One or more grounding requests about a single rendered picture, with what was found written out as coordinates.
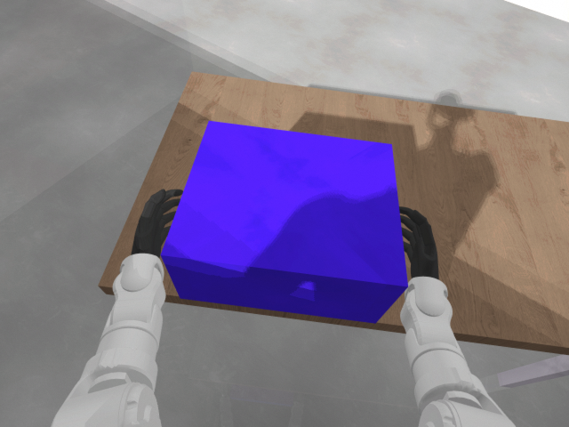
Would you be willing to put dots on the robot right upper arm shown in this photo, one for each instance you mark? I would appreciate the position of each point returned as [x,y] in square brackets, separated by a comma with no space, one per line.
[447,413]

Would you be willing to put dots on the right robot hand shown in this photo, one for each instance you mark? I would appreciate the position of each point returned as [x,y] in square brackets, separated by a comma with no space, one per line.
[422,250]

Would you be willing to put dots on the robot left forearm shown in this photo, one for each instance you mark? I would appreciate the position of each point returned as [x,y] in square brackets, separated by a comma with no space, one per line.
[130,339]

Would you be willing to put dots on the left robot hand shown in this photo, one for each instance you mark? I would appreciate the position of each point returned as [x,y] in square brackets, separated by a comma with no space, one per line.
[150,233]

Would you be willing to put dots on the carton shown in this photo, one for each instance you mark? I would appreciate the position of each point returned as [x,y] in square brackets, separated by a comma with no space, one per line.
[287,221]

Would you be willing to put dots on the table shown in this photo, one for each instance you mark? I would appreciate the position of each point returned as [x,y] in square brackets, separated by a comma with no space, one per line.
[494,188]

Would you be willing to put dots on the robot right forearm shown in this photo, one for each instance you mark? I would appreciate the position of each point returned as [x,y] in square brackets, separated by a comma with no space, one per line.
[438,366]

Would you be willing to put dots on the robot left upper arm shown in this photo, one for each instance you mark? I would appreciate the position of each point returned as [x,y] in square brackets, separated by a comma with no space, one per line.
[126,405]

